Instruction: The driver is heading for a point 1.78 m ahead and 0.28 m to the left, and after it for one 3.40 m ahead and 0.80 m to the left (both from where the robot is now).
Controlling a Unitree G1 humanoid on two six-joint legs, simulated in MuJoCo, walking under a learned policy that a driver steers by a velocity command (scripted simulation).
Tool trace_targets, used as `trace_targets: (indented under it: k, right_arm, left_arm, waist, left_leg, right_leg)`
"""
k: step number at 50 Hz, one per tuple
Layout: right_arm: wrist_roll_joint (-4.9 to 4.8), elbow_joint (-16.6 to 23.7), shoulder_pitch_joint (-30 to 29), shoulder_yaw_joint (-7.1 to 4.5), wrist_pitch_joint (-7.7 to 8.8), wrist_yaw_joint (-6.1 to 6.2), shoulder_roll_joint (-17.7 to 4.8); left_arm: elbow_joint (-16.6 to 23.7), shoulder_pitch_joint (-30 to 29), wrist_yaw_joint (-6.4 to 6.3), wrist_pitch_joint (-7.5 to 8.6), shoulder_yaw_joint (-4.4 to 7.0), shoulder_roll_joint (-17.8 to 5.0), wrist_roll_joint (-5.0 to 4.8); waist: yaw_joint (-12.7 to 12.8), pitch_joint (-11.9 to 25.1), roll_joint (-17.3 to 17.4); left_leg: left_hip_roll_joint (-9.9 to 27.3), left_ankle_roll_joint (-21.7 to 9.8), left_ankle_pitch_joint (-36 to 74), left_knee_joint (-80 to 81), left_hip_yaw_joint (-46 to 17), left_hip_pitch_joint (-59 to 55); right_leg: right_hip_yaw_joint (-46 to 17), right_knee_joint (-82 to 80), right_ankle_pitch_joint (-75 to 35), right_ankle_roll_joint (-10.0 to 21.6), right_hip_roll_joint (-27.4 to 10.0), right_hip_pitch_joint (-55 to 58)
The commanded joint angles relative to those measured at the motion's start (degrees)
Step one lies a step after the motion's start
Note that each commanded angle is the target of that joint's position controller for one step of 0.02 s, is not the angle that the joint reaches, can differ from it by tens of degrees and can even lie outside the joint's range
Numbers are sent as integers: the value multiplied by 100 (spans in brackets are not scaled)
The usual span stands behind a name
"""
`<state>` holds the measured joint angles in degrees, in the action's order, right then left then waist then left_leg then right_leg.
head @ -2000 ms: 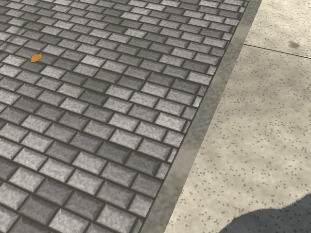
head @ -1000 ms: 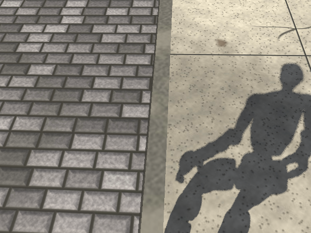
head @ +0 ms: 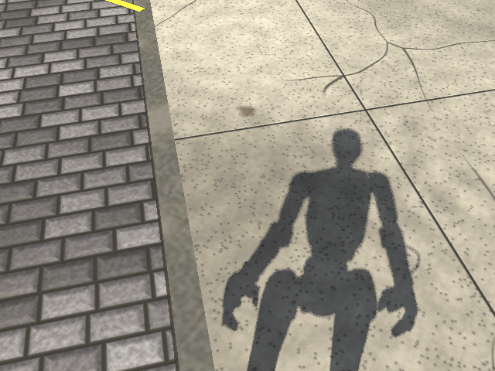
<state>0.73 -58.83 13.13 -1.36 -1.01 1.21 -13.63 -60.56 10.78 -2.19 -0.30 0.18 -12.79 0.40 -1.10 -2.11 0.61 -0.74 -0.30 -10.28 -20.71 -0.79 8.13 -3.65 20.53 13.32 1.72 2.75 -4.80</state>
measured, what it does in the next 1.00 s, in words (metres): stands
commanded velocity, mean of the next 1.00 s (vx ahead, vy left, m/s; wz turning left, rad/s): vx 0.00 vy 0.00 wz -0.01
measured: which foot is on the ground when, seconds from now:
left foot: down 0.00-1.00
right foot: down 0.00-1.00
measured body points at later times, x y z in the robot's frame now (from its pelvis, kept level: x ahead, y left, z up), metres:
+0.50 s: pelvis +0.00 +0.00 +0.00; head +0.00 -0.01 +0.45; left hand +0.00 +0.23 -0.16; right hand +0.00 -0.24 -0.16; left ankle +0.01 +0.12 -0.75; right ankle -0.02 -0.10 -0.75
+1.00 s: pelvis +0.01 +0.00 +0.00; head +0.02 +0.00 +0.45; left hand -0.01 +0.22 -0.16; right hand -0.01 -0.22 -0.16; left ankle +0.01 +0.12 -0.75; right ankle -0.02 -0.10 -0.75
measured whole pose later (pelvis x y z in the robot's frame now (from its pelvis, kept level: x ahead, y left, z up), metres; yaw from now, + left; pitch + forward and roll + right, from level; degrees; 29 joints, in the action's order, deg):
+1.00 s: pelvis +0.01 +0.00 +0.00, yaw +0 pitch -1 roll +0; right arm 0.6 -66.5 16.1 0.3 -0.3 2.4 -9.0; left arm -66.3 17.1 -2.8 0.4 -0.8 -8.7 0.5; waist -0.4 -1.7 0.1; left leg -0.7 -0.3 -12.0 -23.1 -1.2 10.0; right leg -3.3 22.2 14.7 1.7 2.8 -6.2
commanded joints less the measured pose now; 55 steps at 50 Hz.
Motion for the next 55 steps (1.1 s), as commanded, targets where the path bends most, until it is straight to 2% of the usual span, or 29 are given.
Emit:
trace_targets:
  k: [1, 10, 21, 55]
  right_arm:
    - [1, 8, 96, -62, 45, 17, -488]
    - [-4, -338, 236, 17, 59, 43, -392]
    - [-9, -561, 402, 81, 71, 76, -242]
    - [-15, -735, 717, 98, 93, 136, 41]
  left_arm:
    - [32, 93, -20, 55, 87, -655, -1]
    - [-245, 327, -19, 66, 18, -512, -1]
    - [-436, 629, -32, 74, -32, -335, 2]
    - [-550, 1116, -77, 92, -36, -6, 9]
  waist:
    - [26, -135, -134]
    - [36, -129, -82]
    - [52, -155, -63]
    - [72, -222, -59]
  left_leg:
    - [487, -104, 401, 247, -481, -117]
    - [516, -104, 329, 219, -487, -39]
    - [528, -121, 355, 161, -490, 57]
    - [518, -174, 581, 51, -482, 89]
  right_leg:
    - [-665, -549, -422, 176, -724, -537]
    - [-604, -534, -366, 186, -664, -586]
    - [-527, -421, -536, 179, -622, -594]
    - [-418, -209, -848, 144, -625, -537]
Keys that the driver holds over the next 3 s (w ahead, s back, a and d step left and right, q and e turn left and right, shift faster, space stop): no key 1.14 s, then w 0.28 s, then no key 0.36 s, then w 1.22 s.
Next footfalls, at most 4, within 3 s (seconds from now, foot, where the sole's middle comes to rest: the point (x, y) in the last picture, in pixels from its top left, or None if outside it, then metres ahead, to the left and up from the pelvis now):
1.80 right None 0.29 -0.03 -0.78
2.22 left None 0.36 0.17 -0.78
2.70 right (255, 313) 0.70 0.01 -0.78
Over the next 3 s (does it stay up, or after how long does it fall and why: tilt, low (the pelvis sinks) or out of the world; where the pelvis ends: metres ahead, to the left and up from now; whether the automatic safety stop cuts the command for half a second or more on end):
stays up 0.69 0.06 0.00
